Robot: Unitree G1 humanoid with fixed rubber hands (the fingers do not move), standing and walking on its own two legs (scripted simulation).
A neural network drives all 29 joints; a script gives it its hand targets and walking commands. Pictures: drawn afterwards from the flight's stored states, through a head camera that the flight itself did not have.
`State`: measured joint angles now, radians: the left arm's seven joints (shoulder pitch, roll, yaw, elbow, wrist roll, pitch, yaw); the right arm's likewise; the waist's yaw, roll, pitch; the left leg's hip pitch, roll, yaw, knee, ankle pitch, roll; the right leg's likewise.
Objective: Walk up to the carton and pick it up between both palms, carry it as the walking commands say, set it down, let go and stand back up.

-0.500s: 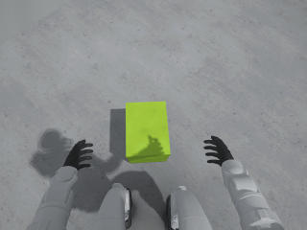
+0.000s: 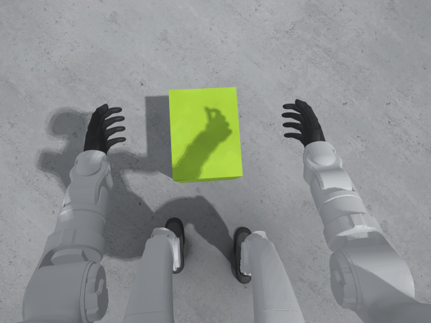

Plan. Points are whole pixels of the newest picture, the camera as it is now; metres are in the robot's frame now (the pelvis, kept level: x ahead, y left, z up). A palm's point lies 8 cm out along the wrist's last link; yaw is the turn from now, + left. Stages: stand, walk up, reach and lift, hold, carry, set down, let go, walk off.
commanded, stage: reach and lift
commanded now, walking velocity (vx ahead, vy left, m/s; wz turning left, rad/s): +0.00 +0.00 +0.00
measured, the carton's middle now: (205, 140) +0.50 +0.03 -0.56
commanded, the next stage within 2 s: none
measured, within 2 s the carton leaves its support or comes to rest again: neither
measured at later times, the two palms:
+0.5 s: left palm (113, 120) +0.46 +0.21 -0.17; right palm (293, 114) +0.48 -0.16 -0.17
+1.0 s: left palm (130, 137) +0.46 +0.22 -0.33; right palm (268, 131) +0.48 -0.14 -0.33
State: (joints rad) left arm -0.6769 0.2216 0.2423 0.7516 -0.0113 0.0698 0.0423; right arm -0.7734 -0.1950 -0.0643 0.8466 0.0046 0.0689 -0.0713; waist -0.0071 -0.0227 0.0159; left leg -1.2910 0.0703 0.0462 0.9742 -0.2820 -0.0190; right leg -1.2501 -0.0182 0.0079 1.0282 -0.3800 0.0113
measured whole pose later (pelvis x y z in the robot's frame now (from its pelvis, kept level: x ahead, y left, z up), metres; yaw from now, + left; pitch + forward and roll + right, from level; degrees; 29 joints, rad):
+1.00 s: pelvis -0.05 +0.00 -0.17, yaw +1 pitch +47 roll +2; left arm -1.20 0.28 0.40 0.89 -0.07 0.07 0.09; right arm -1.27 -0.22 -0.16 0.91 0.05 0.14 -0.14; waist -0.01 -0.03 0.10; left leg -2.03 0.07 0.03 1.59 -0.39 -0.01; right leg -1.99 -0.01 0.04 1.68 -0.51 0.02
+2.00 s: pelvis -0.08 +0.00 -0.29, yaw +1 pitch +34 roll +2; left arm -1.55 0.43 0.21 1.19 -0.24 0.03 0.11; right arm -1.53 -0.33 -0.04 1.11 0.19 0.07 -0.13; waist -0.01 -0.02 0.52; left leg -2.19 0.07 0.00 2.05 -0.45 -0.01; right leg -2.14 0.01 0.06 2.15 -0.59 0.03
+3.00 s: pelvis -0.08 +0.00 -0.30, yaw +0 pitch +33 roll +2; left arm -1.58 0.37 0.18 1.19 -0.12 0.08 0.08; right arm -1.56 -0.31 -0.03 1.13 0.20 0.13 -0.09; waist 0.01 -0.05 0.49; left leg -2.21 0.07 -0.01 2.09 -0.46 -0.01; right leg -2.17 0.03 0.06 2.19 -0.59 0.03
